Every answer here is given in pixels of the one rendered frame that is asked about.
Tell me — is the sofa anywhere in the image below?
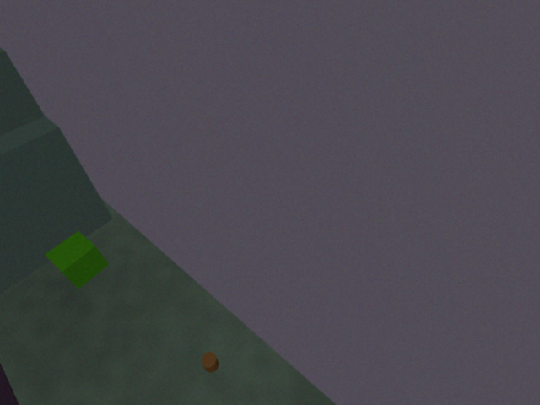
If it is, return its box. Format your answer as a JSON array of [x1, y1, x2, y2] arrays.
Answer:
[[0, 48, 113, 294]]

